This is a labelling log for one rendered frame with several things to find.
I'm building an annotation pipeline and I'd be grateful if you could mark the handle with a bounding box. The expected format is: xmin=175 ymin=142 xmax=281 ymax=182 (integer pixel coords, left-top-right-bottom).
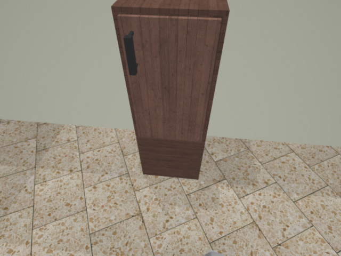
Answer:
xmin=123 ymin=31 xmax=138 ymax=76

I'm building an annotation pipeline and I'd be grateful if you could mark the cupboard door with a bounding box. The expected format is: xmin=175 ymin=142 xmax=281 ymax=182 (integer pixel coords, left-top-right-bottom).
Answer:
xmin=117 ymin=14 xmax=222 ymax=142

